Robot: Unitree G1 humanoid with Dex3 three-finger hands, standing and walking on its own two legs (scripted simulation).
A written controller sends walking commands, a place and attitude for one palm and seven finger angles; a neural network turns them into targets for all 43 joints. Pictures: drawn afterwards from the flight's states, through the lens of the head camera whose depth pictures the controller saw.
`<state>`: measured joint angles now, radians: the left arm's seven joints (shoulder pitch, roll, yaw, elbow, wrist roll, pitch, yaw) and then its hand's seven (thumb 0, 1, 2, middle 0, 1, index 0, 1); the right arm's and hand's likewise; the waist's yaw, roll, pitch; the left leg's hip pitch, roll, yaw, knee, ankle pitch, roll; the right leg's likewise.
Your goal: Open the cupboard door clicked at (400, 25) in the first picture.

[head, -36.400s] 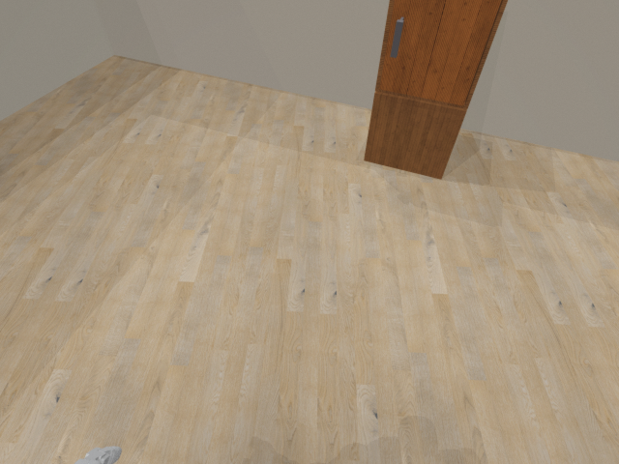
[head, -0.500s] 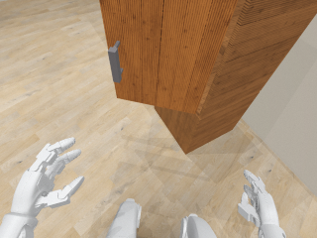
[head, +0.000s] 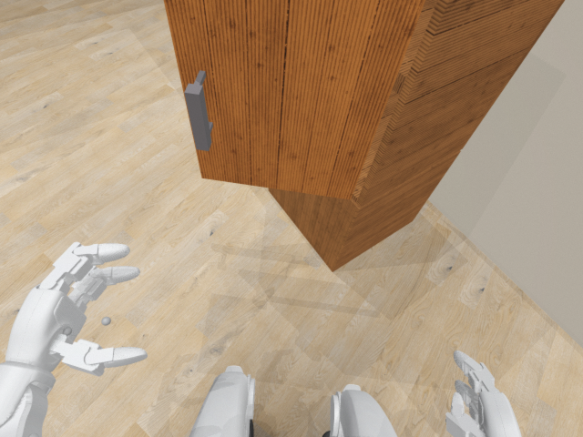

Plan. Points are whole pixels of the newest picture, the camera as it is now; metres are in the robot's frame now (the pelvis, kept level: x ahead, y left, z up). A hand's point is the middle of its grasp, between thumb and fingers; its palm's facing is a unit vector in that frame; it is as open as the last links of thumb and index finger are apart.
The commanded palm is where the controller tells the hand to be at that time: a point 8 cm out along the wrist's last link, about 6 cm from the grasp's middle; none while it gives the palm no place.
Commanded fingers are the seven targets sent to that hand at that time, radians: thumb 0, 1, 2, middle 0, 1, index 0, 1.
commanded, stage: raise the hand with hooked fingers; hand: left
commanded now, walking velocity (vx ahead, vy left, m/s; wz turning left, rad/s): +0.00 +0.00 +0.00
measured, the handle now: (202, 111) +0.64 +0.20 +0.01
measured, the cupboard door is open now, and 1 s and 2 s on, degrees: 49 49 49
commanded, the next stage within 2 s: move the hooked fingers beside the handle in 1.04 s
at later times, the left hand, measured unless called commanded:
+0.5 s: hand (83, 292) +0.27 +0.27 +0.04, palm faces -0.07 -1.00 -0.06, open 14.0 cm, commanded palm +0.26 +0.32 +0.05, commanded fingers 0.00 -0.50 0.30 -0.30 -1.20 -0.30 -1.20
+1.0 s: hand (99, 283) +0.29 +0.26 +0.04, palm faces -0.07 -1.00 -0.05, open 14.0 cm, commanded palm +0.27 +0.31 +0.05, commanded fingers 0.00 -0.50 0.30 -0.30 -1.20 -0.30 -1.20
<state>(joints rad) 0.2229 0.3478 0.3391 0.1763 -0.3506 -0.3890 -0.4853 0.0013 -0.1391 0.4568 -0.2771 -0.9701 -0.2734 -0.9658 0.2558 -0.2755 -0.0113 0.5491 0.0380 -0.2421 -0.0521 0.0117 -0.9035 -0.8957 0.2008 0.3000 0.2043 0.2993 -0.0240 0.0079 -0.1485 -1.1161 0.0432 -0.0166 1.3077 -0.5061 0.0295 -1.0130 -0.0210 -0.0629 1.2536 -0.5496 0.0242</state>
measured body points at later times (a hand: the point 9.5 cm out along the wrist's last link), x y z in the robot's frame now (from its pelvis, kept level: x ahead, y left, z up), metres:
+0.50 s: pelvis +0.01 +0.00 +0.00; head +0.10 +0.03 +0.44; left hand +0.27 +0.33 +0.05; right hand +0.19 -0.24 -0.07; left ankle +0.06 +0.10 -0.62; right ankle +0.03 -0.14 -0.62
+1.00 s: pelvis +0.01 -0.01 -0.01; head +0.11 +0.01 +0.43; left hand +0.29 +0.31 +0.04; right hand +0.18 -0.27 -0.08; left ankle +0.06 +0.10 -0.62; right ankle +0.03 -0.14 -0.62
